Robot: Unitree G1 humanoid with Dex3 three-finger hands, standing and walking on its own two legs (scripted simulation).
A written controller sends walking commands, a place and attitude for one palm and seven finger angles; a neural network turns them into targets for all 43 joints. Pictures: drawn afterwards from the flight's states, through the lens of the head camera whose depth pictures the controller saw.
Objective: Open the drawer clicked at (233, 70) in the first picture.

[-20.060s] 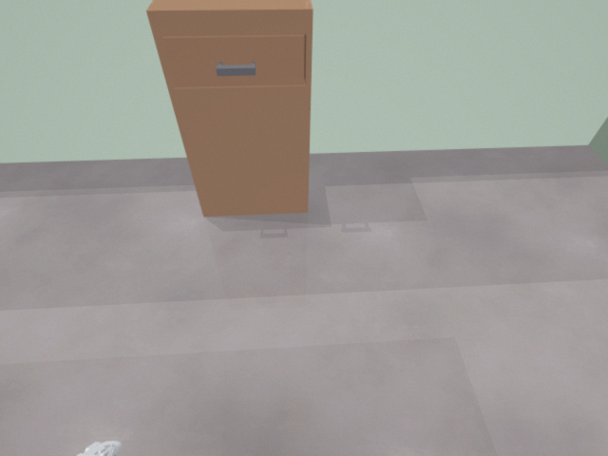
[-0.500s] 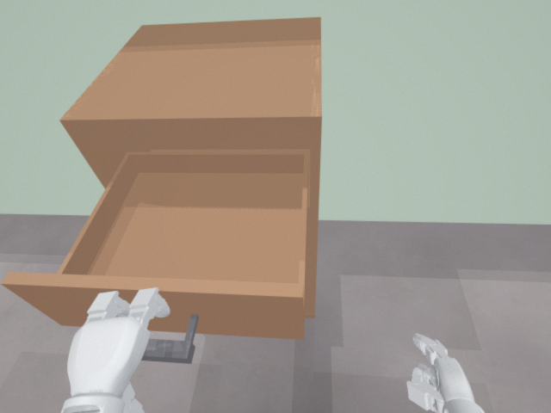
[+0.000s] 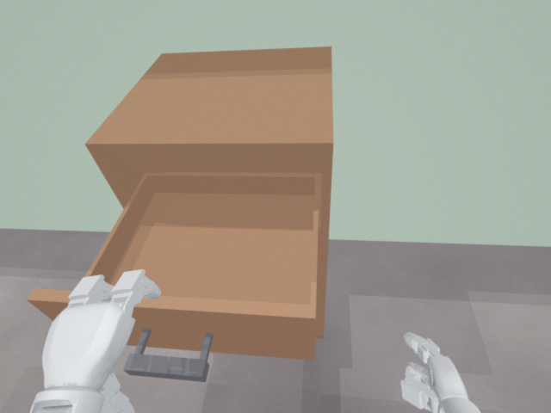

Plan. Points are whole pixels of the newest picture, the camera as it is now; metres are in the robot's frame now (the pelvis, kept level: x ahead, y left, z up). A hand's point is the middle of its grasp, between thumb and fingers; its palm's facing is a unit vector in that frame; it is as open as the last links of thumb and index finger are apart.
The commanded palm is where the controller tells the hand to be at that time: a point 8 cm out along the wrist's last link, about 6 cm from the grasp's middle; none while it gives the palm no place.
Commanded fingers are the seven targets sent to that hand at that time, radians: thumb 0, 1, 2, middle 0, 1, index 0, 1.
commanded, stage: lift the hand off the handle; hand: left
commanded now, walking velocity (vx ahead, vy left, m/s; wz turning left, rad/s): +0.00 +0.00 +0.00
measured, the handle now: (171, 352) +0.21 +0.21 -0.04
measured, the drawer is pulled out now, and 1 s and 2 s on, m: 0.30 0.30 0.30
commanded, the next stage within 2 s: draw the hand back to the body in 0.30 s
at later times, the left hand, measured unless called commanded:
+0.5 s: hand (116, 337) +0.17 +0.22 +0.11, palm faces +0.08 -0.16 -0.98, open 13.8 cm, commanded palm +0.14 +0.22 +0.16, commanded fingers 0.00 -0.50 0.30 -0.30 -1.20 -0.30 -1.20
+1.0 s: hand (78, 334) +0.16 +0.25 +0.12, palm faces +0.07 -0.10 -0.99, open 13.8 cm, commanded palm +0.13 +0.25 +0.18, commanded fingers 0.00 -0.47 0.31 -0.30 -1.18 -0.30 -1.18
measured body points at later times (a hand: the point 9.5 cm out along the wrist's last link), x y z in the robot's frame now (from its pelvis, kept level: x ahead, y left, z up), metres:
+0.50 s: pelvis +0.00 +0.01 +0.01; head -0.01 -0.03 +0.46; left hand +0.16 +0.22 +0.16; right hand +0.23 -0.17 -0.07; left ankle -0.03 +0.12 -0.72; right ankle -0.01 -0.11 -0.72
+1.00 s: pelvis +0.00 +0.01 +0.01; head +0.00 -0.03 +0.46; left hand +0.15 +0.25 +0.18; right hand +0.22 -0.20 -0.07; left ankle -0.03 +0.12 -0.72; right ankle -0.01 -0.11 -0.72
